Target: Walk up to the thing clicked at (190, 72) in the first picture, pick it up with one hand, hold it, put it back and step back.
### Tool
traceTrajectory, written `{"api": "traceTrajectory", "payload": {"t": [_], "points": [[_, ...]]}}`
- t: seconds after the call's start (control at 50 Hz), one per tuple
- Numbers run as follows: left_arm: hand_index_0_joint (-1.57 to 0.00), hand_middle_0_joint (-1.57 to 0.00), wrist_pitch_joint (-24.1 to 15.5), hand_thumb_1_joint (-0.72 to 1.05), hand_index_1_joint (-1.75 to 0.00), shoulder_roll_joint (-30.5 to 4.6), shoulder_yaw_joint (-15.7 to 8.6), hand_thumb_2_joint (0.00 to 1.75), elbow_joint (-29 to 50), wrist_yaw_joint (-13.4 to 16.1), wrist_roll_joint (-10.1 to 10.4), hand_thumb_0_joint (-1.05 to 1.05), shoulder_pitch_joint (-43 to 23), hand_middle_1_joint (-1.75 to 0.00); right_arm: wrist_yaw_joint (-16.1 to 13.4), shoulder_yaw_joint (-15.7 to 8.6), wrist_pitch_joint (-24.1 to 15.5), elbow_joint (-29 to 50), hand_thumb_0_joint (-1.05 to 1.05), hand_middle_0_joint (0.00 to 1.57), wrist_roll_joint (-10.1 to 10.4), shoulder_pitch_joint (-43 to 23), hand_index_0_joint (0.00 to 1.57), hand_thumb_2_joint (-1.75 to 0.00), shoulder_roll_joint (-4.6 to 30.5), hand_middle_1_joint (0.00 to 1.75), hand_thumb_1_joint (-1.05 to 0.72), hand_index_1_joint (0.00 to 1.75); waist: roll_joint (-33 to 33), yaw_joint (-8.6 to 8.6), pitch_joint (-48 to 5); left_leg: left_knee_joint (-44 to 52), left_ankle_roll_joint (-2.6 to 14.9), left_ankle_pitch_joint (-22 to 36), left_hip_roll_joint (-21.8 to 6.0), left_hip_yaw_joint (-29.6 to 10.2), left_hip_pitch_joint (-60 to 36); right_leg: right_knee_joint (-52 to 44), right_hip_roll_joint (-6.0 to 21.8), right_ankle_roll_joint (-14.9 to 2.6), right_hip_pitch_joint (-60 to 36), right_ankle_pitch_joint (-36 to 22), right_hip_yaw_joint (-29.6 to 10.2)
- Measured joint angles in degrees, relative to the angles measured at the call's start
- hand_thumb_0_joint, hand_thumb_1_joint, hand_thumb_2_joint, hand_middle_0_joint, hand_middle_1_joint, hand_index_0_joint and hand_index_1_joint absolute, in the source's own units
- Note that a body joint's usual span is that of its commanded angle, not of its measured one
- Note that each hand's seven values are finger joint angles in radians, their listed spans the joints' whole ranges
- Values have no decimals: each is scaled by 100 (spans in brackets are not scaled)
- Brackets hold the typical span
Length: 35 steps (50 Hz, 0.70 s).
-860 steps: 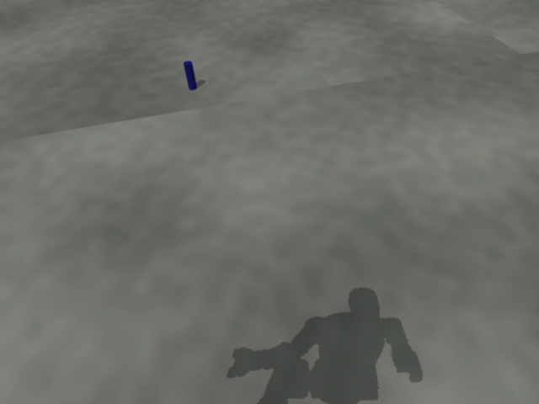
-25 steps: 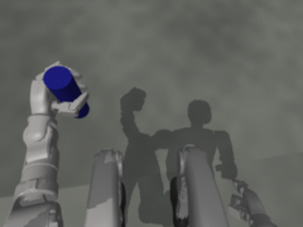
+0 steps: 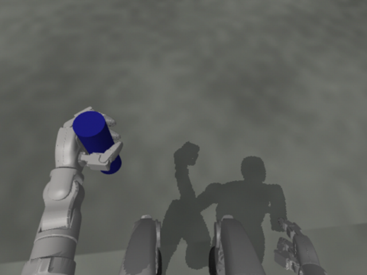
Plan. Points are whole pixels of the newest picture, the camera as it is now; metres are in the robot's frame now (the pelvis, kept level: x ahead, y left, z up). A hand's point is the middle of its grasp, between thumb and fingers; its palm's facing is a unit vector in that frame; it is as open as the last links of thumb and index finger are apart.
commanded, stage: lift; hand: left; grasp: from the side
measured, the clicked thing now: (101, 147) +0.37 +0.19 +0.01
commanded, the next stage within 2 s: hold in 1.02 s
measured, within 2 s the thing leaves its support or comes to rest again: neither
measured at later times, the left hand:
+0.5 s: hand (92, 120) +0.37 +0.17 +0.12, palm faces +0.03 -1.00 -0.03, open 7.5 cm
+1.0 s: hand (90, 108) +0.37 +0.16 +0.16, palm faces +0.01 -1.00 -0.01, open 7.5 cm
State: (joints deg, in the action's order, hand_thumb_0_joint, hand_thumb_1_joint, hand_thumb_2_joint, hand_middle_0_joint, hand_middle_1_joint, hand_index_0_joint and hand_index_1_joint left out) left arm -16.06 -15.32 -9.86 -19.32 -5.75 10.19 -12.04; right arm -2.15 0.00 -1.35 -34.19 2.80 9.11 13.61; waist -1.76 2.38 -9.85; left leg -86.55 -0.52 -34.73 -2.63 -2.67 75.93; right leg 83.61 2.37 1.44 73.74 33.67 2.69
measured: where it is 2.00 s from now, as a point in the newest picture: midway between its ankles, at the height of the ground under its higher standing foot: outside the picture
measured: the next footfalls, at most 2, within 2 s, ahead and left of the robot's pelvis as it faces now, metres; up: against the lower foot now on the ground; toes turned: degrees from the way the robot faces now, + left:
none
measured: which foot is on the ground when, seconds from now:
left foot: down 0.00-1.00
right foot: down 0.00-1.00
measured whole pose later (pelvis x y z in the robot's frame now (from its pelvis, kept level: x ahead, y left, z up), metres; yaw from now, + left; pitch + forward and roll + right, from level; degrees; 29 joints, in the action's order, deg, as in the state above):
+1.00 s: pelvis +0.04 -0.01 +0.11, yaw +1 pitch +10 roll -1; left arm -20.0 -12.3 -8.4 -24.7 -9.4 11.4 -7.7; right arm -2.9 -0.4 -1.2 -37.0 1.3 13.2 13.3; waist -1.2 1.4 -3.6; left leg -55.3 -1.1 -26.5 -2.8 -0.5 39.2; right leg 53.4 1.8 1.1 38.0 25.6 2.3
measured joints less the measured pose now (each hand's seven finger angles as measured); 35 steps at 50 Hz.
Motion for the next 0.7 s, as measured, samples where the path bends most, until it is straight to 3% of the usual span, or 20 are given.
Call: {"api": "traceTrajectory", "payload": {"t": [0.32,0.7], "points": [[-88,-87,-194,-11,-107,98,93,114,-163,-177,104,4,297,-108,-9,-15,-106,-156,0,20,-60,304,20,-89,18,30,-91,30,20,-49,282,1458,-6,358,-10,102,-1688,-1445,-19,2,-1659,-368,-11],[-88,-87,-306,-11,-108,252,134,115,-402,-274,78,4,374,-108,-31,-34,-36,-195,0,20,-133,415,20,-90,-46,30,-91,30,63,-77,516,2638,-40,710,-16,186,-3041,-2563,-41,-22,-2960,-701,-32]]}}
